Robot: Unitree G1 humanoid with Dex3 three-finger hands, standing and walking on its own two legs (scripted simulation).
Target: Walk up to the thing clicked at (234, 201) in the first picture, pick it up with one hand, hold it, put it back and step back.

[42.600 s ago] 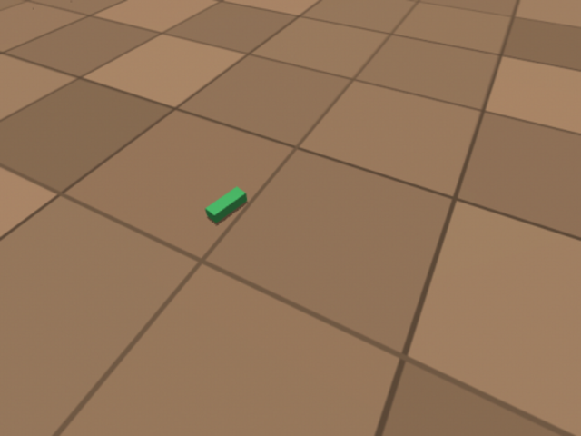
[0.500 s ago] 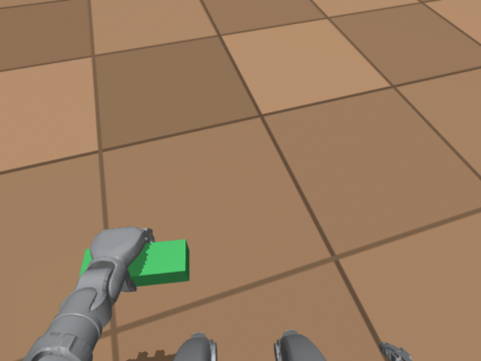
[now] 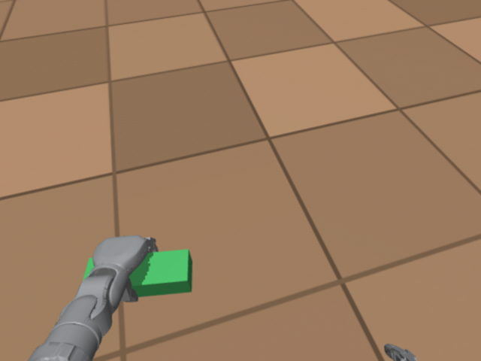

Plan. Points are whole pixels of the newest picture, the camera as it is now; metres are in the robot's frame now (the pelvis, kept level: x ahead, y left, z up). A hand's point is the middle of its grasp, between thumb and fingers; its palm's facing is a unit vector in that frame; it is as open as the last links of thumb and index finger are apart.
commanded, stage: hold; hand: left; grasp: from above
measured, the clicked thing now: (140, 275) +0.31 +0.21 -0.10
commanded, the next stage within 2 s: crouch in 1.74 s
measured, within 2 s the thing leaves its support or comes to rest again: neither
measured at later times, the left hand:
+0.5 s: hand (125, 279) +0.28 +0.22 -0.04, palm faces -0.47 -0.03 -0.88, open 9.7 cm
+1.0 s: hand (122, 282) +0.27 +0.21 -0.02, palm faces -0.46 -0.04 -0.89, open 9.7 cm
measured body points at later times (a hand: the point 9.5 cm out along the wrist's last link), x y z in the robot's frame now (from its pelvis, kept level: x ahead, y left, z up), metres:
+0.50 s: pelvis -0.01 +0.00 +0.01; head +0.01 -0.02 +0.46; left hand +0.30 +0.21 +0.01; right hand +0.11 -0.27 -0.11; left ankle +0.01 +0.11 -0.71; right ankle +0.00 -0.14 -0.71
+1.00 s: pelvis -0.02 +0.00 +0.02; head -0.01 -0.02 +0.47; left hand +0.29 +0.21 +0.03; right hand +0.11 -0.27 -0.10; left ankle +0.01 +0.11 -0.71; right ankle +0.00 -0.14 -0.71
